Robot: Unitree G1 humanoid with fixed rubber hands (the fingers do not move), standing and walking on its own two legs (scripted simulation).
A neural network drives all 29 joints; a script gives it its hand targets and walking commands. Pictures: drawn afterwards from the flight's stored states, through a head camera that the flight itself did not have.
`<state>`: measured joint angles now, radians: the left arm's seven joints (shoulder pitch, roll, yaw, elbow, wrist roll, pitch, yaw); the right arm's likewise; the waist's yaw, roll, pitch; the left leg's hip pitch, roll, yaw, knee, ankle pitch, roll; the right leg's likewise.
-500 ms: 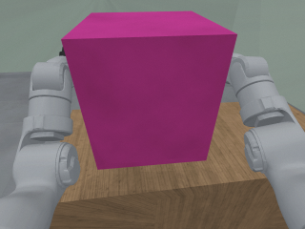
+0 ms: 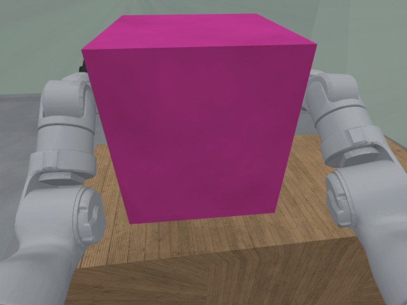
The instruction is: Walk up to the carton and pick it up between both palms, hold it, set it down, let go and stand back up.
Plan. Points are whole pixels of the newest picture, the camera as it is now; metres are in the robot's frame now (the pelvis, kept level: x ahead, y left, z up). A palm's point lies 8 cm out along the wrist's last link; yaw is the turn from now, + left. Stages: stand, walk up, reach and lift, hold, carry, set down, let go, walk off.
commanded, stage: hold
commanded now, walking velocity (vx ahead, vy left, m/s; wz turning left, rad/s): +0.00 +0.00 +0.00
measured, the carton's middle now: (197, 112) +0.37 -0.01 +0.28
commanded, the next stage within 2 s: none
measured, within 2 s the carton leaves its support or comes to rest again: neither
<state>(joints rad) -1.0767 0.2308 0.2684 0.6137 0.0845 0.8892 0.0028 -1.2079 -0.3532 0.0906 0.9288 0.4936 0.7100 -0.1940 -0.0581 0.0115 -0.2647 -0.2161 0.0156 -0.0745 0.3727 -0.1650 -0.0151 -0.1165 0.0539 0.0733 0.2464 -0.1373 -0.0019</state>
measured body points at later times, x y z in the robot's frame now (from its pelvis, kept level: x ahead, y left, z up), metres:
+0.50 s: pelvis +0.00 +0.00 +0.00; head -0.10 +0.01 +0.44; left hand +0.39 +0.18 +0.33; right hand +0.38 -0.18 +0.34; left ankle +0.02 +0.12 -0.75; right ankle +0.00 -0.12 -0.75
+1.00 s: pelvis +0.00 -0.01 +0.00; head -0.10 +0.01 +0.44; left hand +0.38 +0.18 +0.32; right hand +0.38 -0.18 +0.34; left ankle +0.02 +0.12 -0.75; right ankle +0.00 -0.12 -0.75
